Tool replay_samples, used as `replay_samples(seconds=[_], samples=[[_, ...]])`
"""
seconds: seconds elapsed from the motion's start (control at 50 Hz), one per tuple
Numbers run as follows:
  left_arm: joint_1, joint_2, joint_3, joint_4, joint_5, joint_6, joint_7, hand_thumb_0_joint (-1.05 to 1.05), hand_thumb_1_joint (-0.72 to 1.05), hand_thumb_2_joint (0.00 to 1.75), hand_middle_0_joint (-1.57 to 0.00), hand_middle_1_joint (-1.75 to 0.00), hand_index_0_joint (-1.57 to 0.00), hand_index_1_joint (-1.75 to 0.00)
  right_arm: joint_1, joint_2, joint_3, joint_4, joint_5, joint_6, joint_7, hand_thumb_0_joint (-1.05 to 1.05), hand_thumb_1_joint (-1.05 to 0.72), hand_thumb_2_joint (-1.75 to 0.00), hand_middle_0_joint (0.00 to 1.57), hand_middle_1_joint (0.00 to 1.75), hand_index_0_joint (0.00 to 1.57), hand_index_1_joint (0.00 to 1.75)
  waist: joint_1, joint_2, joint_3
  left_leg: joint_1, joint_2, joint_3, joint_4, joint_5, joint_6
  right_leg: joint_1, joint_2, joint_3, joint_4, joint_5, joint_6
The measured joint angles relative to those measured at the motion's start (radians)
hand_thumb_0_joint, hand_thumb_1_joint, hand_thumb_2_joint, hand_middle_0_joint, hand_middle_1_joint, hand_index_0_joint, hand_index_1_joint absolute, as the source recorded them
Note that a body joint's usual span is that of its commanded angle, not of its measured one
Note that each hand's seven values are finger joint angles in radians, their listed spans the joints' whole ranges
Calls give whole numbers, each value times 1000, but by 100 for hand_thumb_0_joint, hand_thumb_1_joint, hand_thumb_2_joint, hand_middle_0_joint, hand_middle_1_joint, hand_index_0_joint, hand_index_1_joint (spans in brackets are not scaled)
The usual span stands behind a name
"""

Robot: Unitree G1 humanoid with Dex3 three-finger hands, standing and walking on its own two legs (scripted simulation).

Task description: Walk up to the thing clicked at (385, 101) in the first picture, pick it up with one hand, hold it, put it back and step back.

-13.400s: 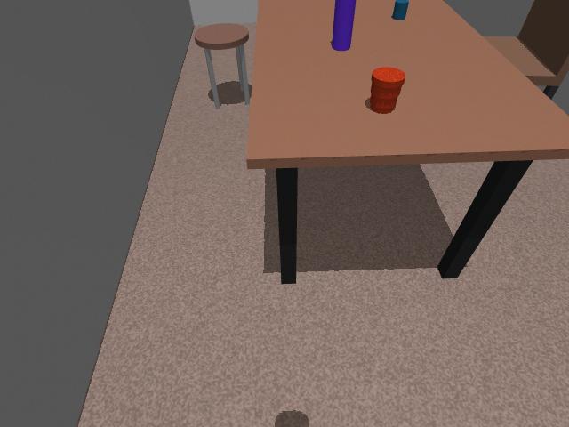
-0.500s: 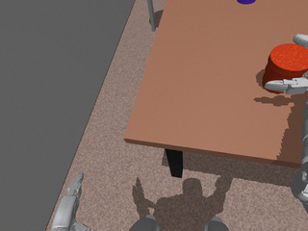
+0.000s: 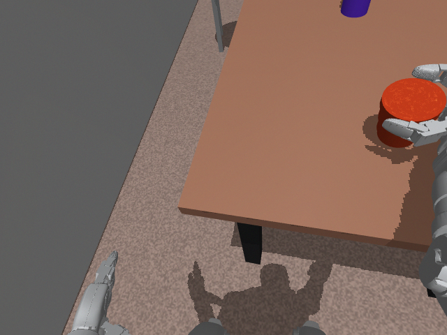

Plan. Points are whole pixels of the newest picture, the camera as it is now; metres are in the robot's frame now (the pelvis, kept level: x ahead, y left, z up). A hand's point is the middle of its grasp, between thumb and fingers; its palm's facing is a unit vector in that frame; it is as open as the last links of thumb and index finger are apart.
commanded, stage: settle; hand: right
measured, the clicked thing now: (403, 117) +0.51 -0.22 +0.07
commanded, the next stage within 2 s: lift in 0.72 s
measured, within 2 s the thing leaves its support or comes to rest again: leaves its support in 0.34 s
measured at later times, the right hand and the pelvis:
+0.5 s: hand (423, 107) +0.49 -0.22 +0.12, palm faces +0.21 +0.98 -0.02, open 11.5 cm; pelvis +0.00 +0.00 +0.02, yaw +0 degrees
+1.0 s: hand (430, 96) +0.48 -0.22 +0.15, palm faces +0.19 +0.98 -0.01, open 11.6 cm; pelvis +0.00 +0.00 +0.03, yaw -1 degrees
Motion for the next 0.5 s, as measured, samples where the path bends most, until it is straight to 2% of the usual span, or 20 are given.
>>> replay_samples(seconds=[0.12, 0.24, 0.3, 0.36, 0.42, 0.46, 0.5], samples=[[-8, -2, -7, 4, 0, 8, -5, -1, -51, 4, -5, -5, -7, -3, 12, 5, 5, -12, -12, 18, -5, -4, 61, -88, 66, 101, 74, 103, -1, -1, -1, 13, 0, -3, -7, 2, 0, 14, 0, -3, -8, 1, 0], [-12, -4, -10, 29, -7, 9, -2, -1, -52, 5, -5, -5, -7, -3, 40, 28, 28, -38, -15, 57, -8, -4, 61, -89, 64, 104, 72, 107, -13, -5, 6, 56, 3, -5, -41, 13, -1, 57, 2, -7, -39, 10, -1], [-20, -3, -14, 51, -11, 4, 5, -1, -52, 5, -5, -5, -7, -3, 42, 35, 41, -19, -4, 58, -9, -4, 61, -89, 64, 105, 72, 107, -17, -4, 12, 79, 5, -4, -58, 19, -1, 80, 5, -7, -56, 17, -2], [-27, -3, -24, 53, -10, 5, 13, -1, -52, 5, -6, -5, -7, -4, 59, 42, 43, -49, -8, 74, -13, -4, 61, -89, 63, 105, 72, 107, -19, 0, 14, 98, 7, -7, -73, 26, -1, 101, 6, -10, -74, 24, -2], [-33, -6, -31, 82, -14, -13, 21, -1, -52, 5, -5, -5, -6, -4, 38, 42, 70, -7, 5, 62, -13, -4, 61, -89, 63, 105, 72, 107, -24, 4, 24, 124, 9, -1, -90, 31, -1, 124, 9, -5, -88, 30, -2], [-42, -8, -38, 84, -13, -5, 22, -1, -52, 5, -5, -5, -6, -4, 52, 45, 57, -37, -4, 84, -14, -4, 61, -89, 63, 105, 72, 107, -22, 7, 23, 130, 9, -3, -99, 37, -1, 132, 9, -8, -99, 35, -2], [-41, -7, -33, 86, -10, -21, 25, -1, -51, 5, -5, -5, -7, -4, 59, 43, 64, -50, 0, 82, -18, -4, 61, -89, 63, 105, 71, 107, -25, 8, 22, 141, 9, -6, -109, 41, -1, 145, 8, -11, -108, 38, -2]])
